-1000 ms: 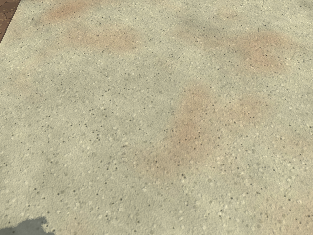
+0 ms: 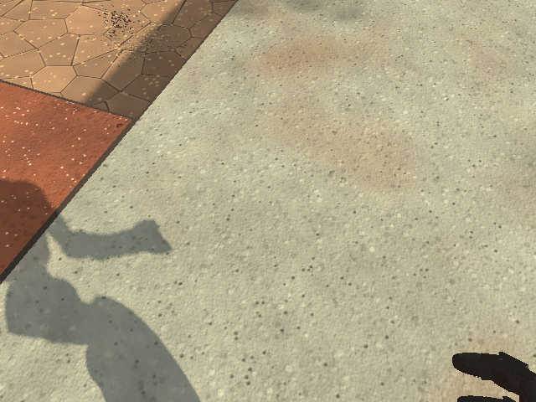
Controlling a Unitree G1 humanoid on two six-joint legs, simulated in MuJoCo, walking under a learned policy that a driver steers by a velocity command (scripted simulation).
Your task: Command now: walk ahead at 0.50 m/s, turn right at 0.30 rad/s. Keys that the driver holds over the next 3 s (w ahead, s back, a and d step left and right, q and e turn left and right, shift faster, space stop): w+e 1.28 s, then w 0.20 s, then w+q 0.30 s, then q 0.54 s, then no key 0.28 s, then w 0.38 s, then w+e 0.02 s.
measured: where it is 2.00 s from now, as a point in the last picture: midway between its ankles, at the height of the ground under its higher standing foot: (500, 275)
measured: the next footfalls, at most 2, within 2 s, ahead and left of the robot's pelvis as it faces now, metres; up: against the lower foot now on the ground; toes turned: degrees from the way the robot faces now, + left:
left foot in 0.08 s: +0.19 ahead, +0.13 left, +0.00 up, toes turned -5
right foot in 0.58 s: +0.41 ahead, -0.19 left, +0.00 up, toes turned -23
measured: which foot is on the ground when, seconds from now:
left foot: up 0.00-0.06, down 0.08-0.58, up 0.60-1.00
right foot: down 0.00-0.08, up 0.10-0.56, down 0.58-1.00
